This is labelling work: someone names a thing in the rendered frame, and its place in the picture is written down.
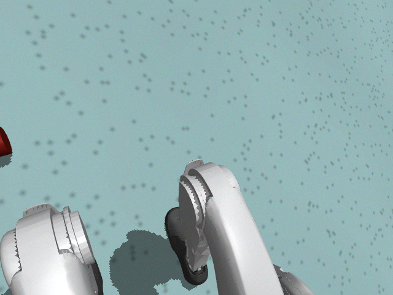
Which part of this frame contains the right robot foot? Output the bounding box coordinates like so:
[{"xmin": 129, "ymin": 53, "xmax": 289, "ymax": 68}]
[{"xmin": 165, "ymin": 207, "xmax": 208, "ymax": 285}]

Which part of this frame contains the left robot foot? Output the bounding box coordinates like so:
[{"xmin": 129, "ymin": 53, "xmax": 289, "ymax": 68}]
[{"xmin": 91, "ymin": 259, "xmax": 104, "ymax": 295}]

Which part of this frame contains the can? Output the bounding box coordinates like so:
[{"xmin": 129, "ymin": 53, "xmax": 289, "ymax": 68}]
[{"xmin": 0, "ymin": 127, "xmax": 12, "ymax": 157}]

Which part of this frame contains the right robot hand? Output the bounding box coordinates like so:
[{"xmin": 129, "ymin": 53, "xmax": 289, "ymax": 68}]
[{"xmin": 273, "ymin": 264, "xmax": 315, "ymax": 295}]

